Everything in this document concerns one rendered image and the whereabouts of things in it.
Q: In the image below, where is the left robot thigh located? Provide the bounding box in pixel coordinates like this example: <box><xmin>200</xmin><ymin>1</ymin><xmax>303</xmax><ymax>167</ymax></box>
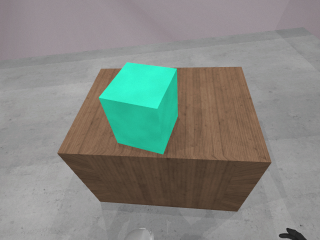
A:
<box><xmin>123</xmin><ymin>228</ymin><xmax>154</xmax><ymax>240</ymax></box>

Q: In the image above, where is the robot right hand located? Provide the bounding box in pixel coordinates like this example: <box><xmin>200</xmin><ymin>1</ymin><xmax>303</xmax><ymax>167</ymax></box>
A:
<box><xmin>279</xmin><ymin>228</ymin><xmax>307</xmax><ymax>240</ymax></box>

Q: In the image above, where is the pedestal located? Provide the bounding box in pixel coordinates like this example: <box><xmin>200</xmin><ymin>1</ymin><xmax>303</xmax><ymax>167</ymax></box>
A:
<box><xmin>57</xmin><ymin>67</ymin><xmax>272</xmax><ymax>212</ymax></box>

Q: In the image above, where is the carton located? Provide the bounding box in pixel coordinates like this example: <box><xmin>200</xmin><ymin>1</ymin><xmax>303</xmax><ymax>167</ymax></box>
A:
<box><xmin>99</xmin><ymin>62</ymin><xmax>178</xmax><ymax>154</ymax></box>

